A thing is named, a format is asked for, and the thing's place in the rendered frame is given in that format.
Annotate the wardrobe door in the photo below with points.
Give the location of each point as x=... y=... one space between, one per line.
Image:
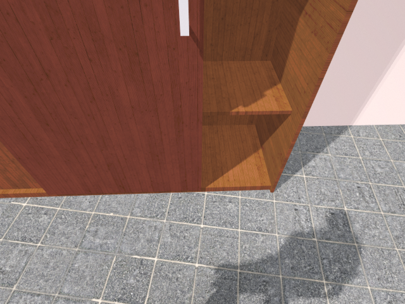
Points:
x=103 y=96
x=12 y=174

